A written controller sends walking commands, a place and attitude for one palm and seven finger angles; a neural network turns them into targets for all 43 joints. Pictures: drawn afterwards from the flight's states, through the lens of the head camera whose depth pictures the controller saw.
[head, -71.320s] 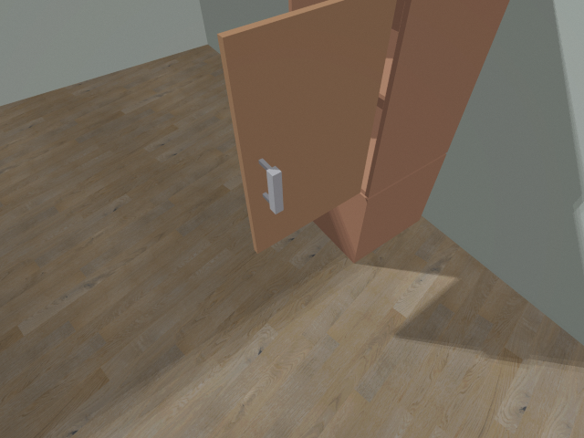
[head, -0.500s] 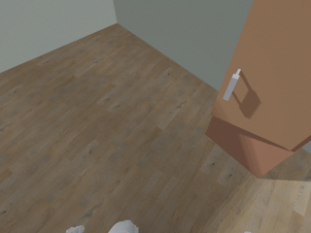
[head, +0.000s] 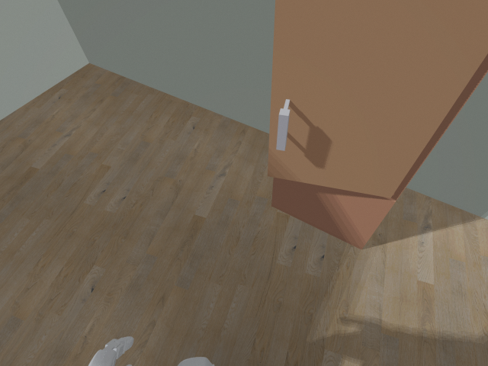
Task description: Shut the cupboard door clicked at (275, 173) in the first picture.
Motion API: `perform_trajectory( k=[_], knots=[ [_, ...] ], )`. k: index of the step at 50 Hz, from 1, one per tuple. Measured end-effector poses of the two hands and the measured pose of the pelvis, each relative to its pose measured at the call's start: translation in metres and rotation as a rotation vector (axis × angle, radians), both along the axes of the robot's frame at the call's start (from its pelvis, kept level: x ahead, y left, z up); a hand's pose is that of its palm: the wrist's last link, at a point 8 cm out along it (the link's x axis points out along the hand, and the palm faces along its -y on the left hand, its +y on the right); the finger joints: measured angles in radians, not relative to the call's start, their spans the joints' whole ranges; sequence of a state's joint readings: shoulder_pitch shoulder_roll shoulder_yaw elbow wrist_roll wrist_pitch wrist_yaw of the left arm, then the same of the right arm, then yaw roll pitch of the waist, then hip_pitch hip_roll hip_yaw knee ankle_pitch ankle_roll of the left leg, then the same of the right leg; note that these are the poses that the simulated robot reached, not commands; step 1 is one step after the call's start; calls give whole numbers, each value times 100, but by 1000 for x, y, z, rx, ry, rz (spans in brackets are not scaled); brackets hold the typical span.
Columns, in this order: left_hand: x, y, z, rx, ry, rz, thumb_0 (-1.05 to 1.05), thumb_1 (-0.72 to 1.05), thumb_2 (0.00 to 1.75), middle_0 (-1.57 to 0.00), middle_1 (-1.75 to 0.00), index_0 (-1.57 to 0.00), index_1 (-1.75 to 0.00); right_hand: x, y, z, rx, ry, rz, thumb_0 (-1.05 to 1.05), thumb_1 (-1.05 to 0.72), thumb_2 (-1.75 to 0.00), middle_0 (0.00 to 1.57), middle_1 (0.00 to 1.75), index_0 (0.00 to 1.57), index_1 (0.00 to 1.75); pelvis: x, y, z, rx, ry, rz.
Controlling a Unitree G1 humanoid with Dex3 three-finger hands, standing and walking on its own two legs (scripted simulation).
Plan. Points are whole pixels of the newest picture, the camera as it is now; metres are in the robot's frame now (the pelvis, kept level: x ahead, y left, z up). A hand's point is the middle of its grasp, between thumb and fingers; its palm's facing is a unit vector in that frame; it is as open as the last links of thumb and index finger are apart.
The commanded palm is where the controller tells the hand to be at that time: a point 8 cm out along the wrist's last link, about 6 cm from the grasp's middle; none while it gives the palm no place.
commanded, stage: turn to face it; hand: left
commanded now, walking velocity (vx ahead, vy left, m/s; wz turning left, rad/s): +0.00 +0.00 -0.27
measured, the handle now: (284, 125) +0.67 -0.06 -0.06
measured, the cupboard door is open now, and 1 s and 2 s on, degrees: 17 17 17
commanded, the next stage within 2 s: take the last steps up to it in 0.22 s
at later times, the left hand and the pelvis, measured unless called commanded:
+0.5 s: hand (144, 365) +0.14 +0.20 -0.15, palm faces -0.15 -0.97 -0.17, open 7.4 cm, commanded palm none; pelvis +0.04 +0.02 +0.02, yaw -10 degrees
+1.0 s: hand (201, 338) +0.19 +0.11 -0.18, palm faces -0.21 -0.97 -0.12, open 7.4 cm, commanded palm none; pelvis +0.15 -0.06 +0.00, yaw -14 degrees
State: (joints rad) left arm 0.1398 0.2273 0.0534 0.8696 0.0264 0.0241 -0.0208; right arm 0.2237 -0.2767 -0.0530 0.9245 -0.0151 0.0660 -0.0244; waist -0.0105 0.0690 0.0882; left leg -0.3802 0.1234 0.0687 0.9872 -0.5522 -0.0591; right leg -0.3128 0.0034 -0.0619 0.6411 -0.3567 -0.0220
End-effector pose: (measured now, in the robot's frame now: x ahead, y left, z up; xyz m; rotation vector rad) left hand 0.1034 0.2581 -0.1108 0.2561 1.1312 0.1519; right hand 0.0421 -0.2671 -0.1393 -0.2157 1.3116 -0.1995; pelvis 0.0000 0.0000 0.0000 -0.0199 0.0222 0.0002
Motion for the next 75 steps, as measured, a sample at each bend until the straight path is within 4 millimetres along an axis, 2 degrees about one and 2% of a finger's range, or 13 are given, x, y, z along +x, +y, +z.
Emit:
perform_trajectory(
  k=[6, 16, 21, 24, 33, 36, 40, 46, 50, 57, 63, 69, 75],
  knots=[
    [1, -14, 1, -22, 52, -20, 0, 90, 90, -20, -29, -20, -30, 11, 2, 15, 0, -37, -32, 0, -91, -90, 20, 30, 19, 30, 11, 1, 11, 13, 6, -33],
    [6, 0, -29, -98, 132, -31, 0, 90, 90, -20, -29, -20, -30, 30, 43, 27, -15, -107, -52, 0, -91, -90, 20, 30, 19, 30, 31, 24, 6, -2, 2, -114],
    [18, 2, -21, -101, 153, -62, 1, 91, 90, -20, -29, -20, -30, 14, 56, 34, -2, -75, -84, 0, -90, -90, 20, 30, 20, 30, 36, 25, 16, -13, -1, -146],
    [30, -3, -15, -101, 155, -96, 1, 91, 90, -20, -29, -20, -30, -1, 52, 35, -3, -47, -128, 0, -91, -90, 21, 30, 20, 30, 40, 22, 20, -19, 0, -169],
    [92, -51, -6, -79, 88, -225, 1, 91, 90, -20, -29, -20, -30, -64, 11, 19, 14, 91, -281, 0, -91, -90, 21, 30, 20, 30, 60, -16, 13, -6, -5, -225],
    [105, -68, -8, -67, 42, -217, 0, 91, 90, -20, -29, -20, -30, -70, -7, 9, 18, 151, -298, 0, -91, -90, 20, 30, 20, 30, 70, -30, 6, -13, -11, -215],
    [99, -82, -7, -68, 70, -185, 0, 91, 90, -20, -29, -20, -30, -41, -25, 16, 11, 136, -283, 1, -91, -90, 20, 30, 19, 30, 87, -42, 13, -7, -12, -210],
    [87, -95, -24, -104, 203, -158, 0, 90, 90, -20, -29, -20, -30, 41, -34, 25, 5, -6, -234, 0, -91, -90, 20, 30, 19, 30, 120, -53, 13, -8, -6, -211],
    [93, -100, -43, -127, 277, -149, 0, 90, 90, -20, -29, -20, -30, 85, -31, 19, -4, -82, -211, 0, -91, -90, 20, 30, 19, 30, 145, -58, 2, -6, -15, -239],
    [148, -122, -26, -101, 238, -158, 1, 92, 90, -20, -29, -20, -30, 94, -38, 25, 17, -6, -232, 0, -93, -90, 20, 30, 20, 30, 172, -80, 16, -3, -21, -240],
    [192, -142, -19, -33, 130, -166, 1, 92, 90, -20, -29, -20, -30, 99, -68, 3, 79, 74, -261, 0, -92, -90, 20, 30, 20, 30, 187, -114, 6, 31, -32, -229],
    [203, -160, -9, -10, 121, -171, 0, 91, 90, -20, -29, -20, -30, 126, -99, -1, 66, 54, -258, 0, -91, -90, 20, 30, 20, 30, 191, -121, 10, 33, -21, -216],
    [199, -155, -7, -33, 99, -136, 0, 90, 90, -20, -29, -20, -30, 163, -108, 16, 26, -26, -189, 0, -91, -90, 20, 30, 19, 30, 188, -114, 16, 37, -12, -202]
  ],
)
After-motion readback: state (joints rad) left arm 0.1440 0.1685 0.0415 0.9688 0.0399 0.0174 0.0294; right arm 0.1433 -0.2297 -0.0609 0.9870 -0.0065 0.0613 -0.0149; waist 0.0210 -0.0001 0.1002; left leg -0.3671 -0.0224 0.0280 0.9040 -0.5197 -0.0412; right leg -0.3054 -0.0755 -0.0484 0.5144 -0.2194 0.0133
